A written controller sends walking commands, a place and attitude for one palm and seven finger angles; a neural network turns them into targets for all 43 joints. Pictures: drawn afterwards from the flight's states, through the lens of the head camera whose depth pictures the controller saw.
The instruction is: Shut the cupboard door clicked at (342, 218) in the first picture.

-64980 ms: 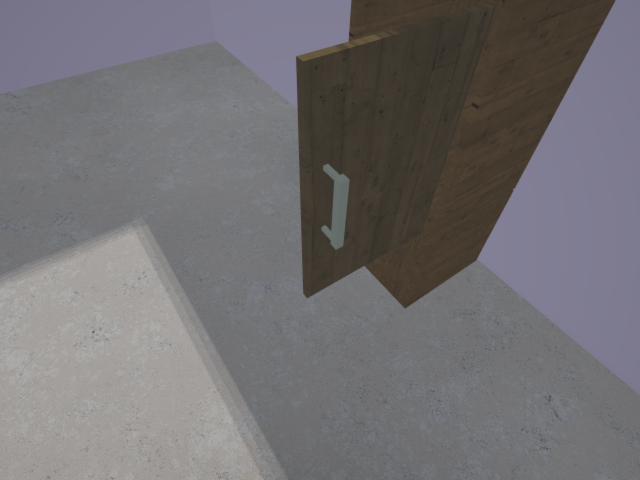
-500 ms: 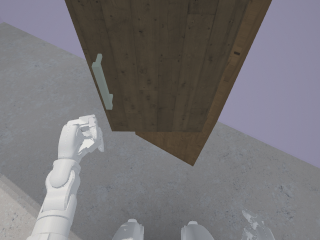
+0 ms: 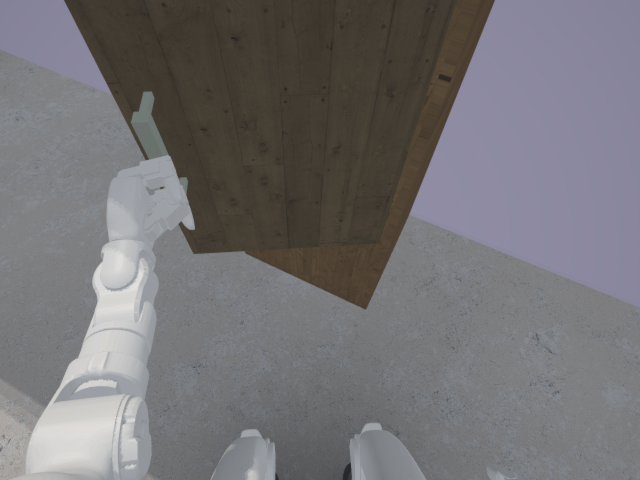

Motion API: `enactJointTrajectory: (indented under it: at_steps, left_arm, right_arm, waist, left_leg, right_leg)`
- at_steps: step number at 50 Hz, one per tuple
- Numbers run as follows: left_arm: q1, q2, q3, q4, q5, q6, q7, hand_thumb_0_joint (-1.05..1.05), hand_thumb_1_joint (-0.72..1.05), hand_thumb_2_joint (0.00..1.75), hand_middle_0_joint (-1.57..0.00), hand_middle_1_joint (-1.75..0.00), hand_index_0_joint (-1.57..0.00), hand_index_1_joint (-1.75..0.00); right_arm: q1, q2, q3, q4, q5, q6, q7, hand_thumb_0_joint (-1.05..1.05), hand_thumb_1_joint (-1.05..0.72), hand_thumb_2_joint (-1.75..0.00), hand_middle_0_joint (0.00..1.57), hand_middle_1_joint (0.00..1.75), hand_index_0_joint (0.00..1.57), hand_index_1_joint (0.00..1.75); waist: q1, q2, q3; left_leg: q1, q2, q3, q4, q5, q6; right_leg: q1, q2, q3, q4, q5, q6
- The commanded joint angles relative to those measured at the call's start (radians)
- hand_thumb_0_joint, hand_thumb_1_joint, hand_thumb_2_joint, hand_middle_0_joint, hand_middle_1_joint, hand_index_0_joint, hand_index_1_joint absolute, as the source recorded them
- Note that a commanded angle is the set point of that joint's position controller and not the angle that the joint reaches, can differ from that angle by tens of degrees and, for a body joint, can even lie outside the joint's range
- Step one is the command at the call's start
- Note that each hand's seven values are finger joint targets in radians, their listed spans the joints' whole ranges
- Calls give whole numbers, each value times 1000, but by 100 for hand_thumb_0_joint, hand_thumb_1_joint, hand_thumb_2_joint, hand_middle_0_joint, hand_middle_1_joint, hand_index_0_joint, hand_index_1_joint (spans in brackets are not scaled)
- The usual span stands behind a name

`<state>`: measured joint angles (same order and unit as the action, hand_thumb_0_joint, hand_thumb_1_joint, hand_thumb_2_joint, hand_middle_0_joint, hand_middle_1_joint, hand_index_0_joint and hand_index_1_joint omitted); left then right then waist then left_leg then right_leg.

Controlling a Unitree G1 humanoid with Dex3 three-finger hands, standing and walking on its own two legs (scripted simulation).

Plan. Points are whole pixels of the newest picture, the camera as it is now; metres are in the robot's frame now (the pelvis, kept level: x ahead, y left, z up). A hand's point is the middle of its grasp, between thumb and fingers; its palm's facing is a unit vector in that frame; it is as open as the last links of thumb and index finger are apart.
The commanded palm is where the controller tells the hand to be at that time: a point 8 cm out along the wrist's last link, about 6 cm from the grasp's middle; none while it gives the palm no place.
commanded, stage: bring the fist close to the handle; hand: left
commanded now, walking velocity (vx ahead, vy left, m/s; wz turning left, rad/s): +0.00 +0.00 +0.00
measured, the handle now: (166, 157) +0.53 +0.20 +0.06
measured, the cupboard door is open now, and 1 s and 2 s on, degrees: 31 23 10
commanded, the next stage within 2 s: push the door shut along its arc in 0.28 s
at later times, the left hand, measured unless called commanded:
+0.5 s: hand (180, 212) +0.44 +0.16 +0.06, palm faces +0.04 -1.00 -0.03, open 3.1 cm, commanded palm +0.42 +0.22 +0.06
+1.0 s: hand (189, 171) +0.50 +0.16 +0.05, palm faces -0.11 -0.99 -0.01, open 3.1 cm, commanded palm +0.49 +0.21 +0.06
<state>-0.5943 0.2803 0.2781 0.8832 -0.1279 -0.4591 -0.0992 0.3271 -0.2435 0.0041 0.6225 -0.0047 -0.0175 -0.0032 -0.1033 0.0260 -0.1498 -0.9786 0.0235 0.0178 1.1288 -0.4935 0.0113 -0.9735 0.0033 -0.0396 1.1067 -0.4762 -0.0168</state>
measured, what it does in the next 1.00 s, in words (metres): stands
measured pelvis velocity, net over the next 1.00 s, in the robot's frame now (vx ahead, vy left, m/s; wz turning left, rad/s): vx -0.01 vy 0.01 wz -0.01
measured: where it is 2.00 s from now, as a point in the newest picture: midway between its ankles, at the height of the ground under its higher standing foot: outside the picture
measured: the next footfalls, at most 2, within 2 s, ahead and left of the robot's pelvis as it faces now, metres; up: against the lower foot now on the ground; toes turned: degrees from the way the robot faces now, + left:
none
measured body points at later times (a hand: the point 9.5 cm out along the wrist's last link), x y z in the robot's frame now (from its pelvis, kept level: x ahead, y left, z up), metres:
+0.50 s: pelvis +0.00 +0.00 +0.00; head +0.09 +0.01 +0.44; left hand +0.43 +0.22 +0.06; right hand +0.08 -0.26 -0.11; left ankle +0.02 +0.11 -0.65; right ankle +0.03 -0.11 -0.65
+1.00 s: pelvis -0.01 +0.01 -0.02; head +0.13 +0.02 +0.41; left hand +0.50 +0.22 +0.06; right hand +0.00 -0.26 -0.13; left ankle +0.02 +0.11 -0.65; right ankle +0.03 -0.11 -0.65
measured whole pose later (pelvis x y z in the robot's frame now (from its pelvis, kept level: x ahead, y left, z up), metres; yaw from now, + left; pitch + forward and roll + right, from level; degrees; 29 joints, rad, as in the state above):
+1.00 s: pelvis -0.01 +0.01 -0.02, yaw +0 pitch +24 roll -3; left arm -0.93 0.47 0.33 1.18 -0.11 -0.42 -0.29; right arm 0.37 -0.27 0.02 0.65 0.00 0.02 0.00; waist -0.18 0.04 -0.13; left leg -1.14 0.03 -0.01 1.22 -0.51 0.02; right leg -1.11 0.01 -0.06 1.16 -0.48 -0.01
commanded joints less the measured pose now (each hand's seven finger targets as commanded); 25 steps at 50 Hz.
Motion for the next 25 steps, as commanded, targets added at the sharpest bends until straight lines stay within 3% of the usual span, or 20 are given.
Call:
enactJointTrajectory:
  at_steps: [1,3,4,5,7,11,13,15,17,18,19,21,25]
  left_arm:
    - [-227,130,5,-183,-34,-63,-33,0,90,90,-130,-150,-130,-150]
    - [-282,161,23,-165,-31,-53,-29,0,90,90,-130,-150,-130,-150]
    - [-295,176,36,-171,-29,-57,-25,0,90,90,-130,-150,-130,-150]
    - [-346,157,14,-203,-28,-68,-22,0,90,90,-130,-150,-130,-150]
    - [-372,179,28,-268,-22,-103,-10,0,90,90,-130,-150,-130,-150]
    - [-350,148,1,-250,-18,-127,-4,0,90,90,-130,-150,-130,-150]
    - [-330,142,-5,-192,-11,-112,-5,0,90,90,-130,-150,-130,-150]
    - [-348,179,21,-142,-7,-94,-6,0,90,90,-130,-150,-130,-150]
    - [-378,204,42,-158,-7,-98,-6,0,90,90,-130,-150,-130,-150]
    - [-365,170,21,-152,-12,-97,-11,0,90,90,-130,-150,-130,-150]
    - [-367,179,30,-157,-16,-100,-12,0,90,90,-130,-150,-130,-150]
    - [-410,175,9,-175,-16,-114,-26,0,90,90,-130,-150,-130,-150]
    - [-520,204,2,-76,-5,-108,-63,0,90,90,-130,-150,-130,-150]
  right_arm:
    - [85,-154,-64,-113,2,-21,3,0,-90,-90,20,30,20,30]
    - [88,-159,-64,-99,4,-10,-2,0,-90,-90,20,30,20,30]
    - [84,-160,-65,-103,6,-7,-6,0,-90,-90,20,30,20,30]
    - [77,-155,-64,-103,5,-9,-8,0,-90,-90,20,30,20,30]
    - [78,-156,-69,-96,0,-14,-12,0,-90,-90,20,30,20,30]
    - [82,-154,-68,-83,-5,-23,-9,0,-90,-90,20,30,20,30]
    - [73,-155,-66,-76,-3,-16,-7,0,-90,-90,20,30,20,30]
    - [67,-159,-62,-80,-1,-8,-10,0,-90,-90,20,30,20,30]
    - [63,-159,-59,-87,-2,-7,-15,0,-90,-90,20,30,20,30]
    - [60,-153,-59,-92,-2,-7,-13,0,-90,-90,20,30,20,30]
    - [61,-155,-58,-94,-3,-7,-11,0,-90,-90,20,30,20,30]
    - [67,-157,-58,-96,-3,-8,-13,0,-90,-90,20,30,20,30]
    - [68,-165,-56,-71,0,-6,-17,0,-90,-90,20,30,20,30]
  waist:
    - [27,-5,-411]
    - [9,-67,-359]
    - [12,-70,-344]
    - [4,-20,-347]
    - [14,25,-426]
    - [8,40,-421]
    - [3,15,-376]
    - [4,-15,-330]
    - [11,0,-370]
    - [11,11,-370]
    - [15,8,-377]
    - [-4,10,-398]
    - [-38,3,-346]
  left_leg:
    - [243,-23,-29,-145,336,8]
    - [191,-22,-26,-153,257,13]
    - [177,-23,-24,-158,232,13]
    - [193,-26,-22,-159,218,15]
    - [268,-23,-33,-151,271,10]
    - [302,-20,-41,-147,297,7]
    - [271,-19,-39,-156,255,6]
    - [205,-25,-32,-163,186,10]
    - [221,-26,-36,-161,207,12]
    - [233,-26,-34,-161,212,10]
    - [235,-26,-34,-159,227,10]
    - [251,-26,-41,-146,252,14]
    - [216,-22,-50,-134,185,14]
  right_leg:
    - [294,22,27,-141,364,-3]
    - [294,18,35,-161,313,5]
    - [294,15,39,-168,290,5]
    - [281,13,42,-171,275,5]
    - [270,15,37,-150,303,-2]
    - [240,22,25,-144,308,-4]
    - [229,18,25,-156,278,-1]
    - [244,15,36,-170,229,2]
    - [258,14,36,-160,249,-1]
    - [251,15,34,-160,252,-1]
    - [261,16,35,-159,269,-2]
    - [254,18,35,-149,292,-3]
    - [192,15,39,-153,226,0]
